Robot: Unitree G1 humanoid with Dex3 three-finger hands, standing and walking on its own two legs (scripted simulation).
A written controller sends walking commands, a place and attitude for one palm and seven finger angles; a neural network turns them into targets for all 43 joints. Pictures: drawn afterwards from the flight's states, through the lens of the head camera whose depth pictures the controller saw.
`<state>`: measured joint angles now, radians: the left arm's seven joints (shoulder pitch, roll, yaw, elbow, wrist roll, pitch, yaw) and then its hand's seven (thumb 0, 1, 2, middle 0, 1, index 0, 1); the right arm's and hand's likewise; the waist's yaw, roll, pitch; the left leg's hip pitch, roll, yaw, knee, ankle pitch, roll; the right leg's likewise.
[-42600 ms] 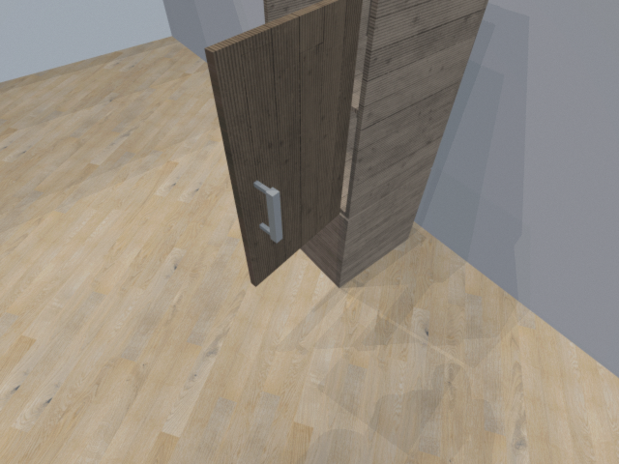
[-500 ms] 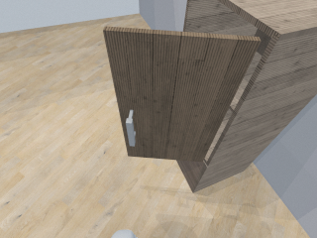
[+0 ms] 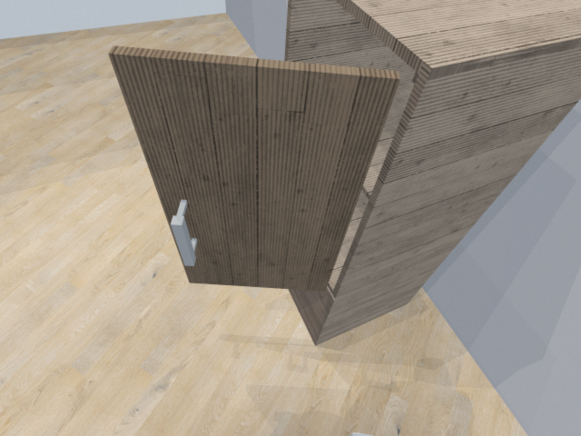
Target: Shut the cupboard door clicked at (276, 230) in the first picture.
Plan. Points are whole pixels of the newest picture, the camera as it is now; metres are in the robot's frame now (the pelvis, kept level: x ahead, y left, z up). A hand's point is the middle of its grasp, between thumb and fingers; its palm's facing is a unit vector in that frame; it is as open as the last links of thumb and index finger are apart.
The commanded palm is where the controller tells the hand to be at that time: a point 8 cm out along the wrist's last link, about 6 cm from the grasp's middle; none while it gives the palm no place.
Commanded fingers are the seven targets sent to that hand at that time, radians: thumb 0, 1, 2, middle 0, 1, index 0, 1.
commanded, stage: come to a stop and stand still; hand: left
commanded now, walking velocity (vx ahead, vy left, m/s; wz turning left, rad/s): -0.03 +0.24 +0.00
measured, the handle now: (186, 234) +0.45 +0.21 -0.09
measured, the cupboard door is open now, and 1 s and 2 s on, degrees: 64 64 64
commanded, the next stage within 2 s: look again from close up in 1.44 s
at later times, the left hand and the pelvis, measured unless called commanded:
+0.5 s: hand out of the picture +0.02 +0.18 -0.19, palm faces +0.06 -0.98 -0.19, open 7.4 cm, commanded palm none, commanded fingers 0.00 0.90 0.90 -0.20 -0.30 -0.20 -0.30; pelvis -0.02 -0.01 -0.01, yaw +0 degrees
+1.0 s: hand out of the picture +0.02 +0.15 -0.18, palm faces -0.01 -0.98 -0.22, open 7.3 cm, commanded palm none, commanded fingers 0.00 0.90 0.90 -0.20 -0.30 -0.20 -0.30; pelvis +0.02 -0.02 -0.01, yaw -1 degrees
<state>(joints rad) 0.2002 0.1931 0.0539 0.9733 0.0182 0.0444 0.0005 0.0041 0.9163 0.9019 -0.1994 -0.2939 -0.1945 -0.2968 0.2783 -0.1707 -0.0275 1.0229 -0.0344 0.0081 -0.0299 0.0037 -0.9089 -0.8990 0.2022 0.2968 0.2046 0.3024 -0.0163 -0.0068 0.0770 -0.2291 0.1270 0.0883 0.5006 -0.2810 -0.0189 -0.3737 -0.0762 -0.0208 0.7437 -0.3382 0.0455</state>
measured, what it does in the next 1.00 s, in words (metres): steps on the spot: right foot, then left foot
